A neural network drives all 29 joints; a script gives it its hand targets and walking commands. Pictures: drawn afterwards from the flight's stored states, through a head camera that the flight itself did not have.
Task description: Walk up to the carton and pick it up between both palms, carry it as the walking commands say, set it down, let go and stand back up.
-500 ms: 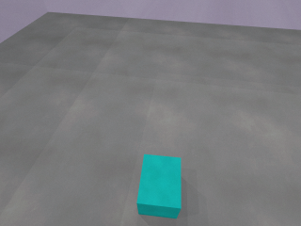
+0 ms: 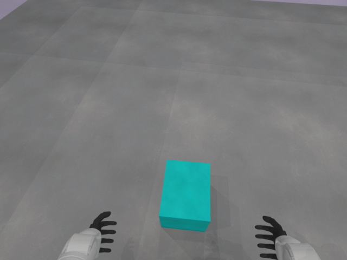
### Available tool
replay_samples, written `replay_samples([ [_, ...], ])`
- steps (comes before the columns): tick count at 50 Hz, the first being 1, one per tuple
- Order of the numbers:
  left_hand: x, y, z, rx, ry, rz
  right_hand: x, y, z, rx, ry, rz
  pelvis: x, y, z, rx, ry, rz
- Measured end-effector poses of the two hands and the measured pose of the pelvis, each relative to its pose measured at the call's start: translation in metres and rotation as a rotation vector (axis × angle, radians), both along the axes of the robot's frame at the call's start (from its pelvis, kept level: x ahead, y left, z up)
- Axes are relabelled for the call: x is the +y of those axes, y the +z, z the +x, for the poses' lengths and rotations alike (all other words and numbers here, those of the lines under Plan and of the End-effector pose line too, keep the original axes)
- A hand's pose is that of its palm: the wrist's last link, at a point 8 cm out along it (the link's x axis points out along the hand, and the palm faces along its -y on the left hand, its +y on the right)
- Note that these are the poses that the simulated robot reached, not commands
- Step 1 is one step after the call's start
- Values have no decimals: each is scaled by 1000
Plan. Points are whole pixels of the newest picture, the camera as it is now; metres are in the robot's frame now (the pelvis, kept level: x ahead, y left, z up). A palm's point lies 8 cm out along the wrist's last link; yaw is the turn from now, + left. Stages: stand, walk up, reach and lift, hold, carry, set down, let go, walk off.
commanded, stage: reach and lift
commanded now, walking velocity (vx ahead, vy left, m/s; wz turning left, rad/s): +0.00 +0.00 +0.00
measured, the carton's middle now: (185, 195) +0.49 -0.03 -0.64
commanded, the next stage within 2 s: none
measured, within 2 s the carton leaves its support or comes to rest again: neither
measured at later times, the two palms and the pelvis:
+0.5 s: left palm (105, 240) +0.20 +0.21 -0.14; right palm (275, 247) +0.18 -0.23 -0.13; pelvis -0.05 -0.01 -0.04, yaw +0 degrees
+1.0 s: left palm (125, 190) +0.34 +0.19 -0.17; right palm (255, 197) +0.32 -0.22 -0.16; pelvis -0.09 +0.00 -0.07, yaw -1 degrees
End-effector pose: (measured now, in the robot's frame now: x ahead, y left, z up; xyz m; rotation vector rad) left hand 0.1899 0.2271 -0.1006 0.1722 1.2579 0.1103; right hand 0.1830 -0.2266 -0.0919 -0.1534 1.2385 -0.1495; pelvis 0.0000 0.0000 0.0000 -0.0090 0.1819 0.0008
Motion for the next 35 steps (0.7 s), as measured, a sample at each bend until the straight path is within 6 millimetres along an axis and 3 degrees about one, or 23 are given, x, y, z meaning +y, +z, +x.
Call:
replay_samples([
  [4, -13, -4, -16, 48, 14, -40, 7, -4, -14, 45, -2, 14, -1, 4, 5, 26, -8, 4],
  [10, -25, -29, -48, 73, 25, -82, 3, -24, -46, 59, -26, 18, -4, -6, -2, 72, -13, 10],
  [14, -18, -38, -35, -27, 4, -62, -1, -34, -38, -19, -27, 22, -6, -22, -16, 95, -8, 9],
  [24, -17, -43, 1, -124, -46, -62, 1, -34, -3, -137, -33, 32, -8, -41, -48, 56, 4, -4],
  [35, -22, -52, 60, -205, -58, -56, 8, -50, 53, -213, -38, 36, -3, -59, -79, 79, 4, -13],
])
